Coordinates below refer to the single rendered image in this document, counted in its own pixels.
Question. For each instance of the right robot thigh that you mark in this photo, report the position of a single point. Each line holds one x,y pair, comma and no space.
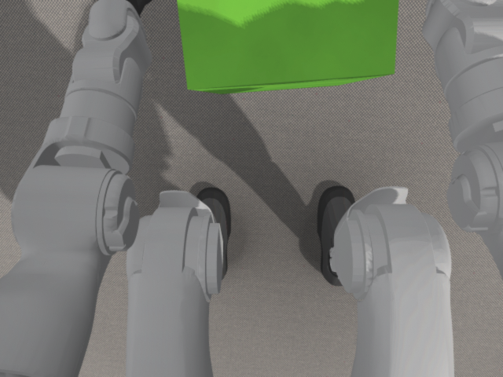
404,320

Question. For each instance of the robot right upper arm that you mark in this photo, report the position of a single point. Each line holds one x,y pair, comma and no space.
475,195

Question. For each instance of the left robot hand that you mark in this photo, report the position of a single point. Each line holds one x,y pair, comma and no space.
139,5

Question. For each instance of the robot left upper arm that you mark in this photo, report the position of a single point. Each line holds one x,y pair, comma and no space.
69,222

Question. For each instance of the robot left forearm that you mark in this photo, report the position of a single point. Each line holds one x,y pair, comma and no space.
96,124

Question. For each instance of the carton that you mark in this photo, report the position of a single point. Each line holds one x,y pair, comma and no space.
240,46

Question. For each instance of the left robot foot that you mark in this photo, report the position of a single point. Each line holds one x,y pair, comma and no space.
218,202

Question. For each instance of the robot right forearm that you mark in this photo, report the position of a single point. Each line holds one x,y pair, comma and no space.
467,41

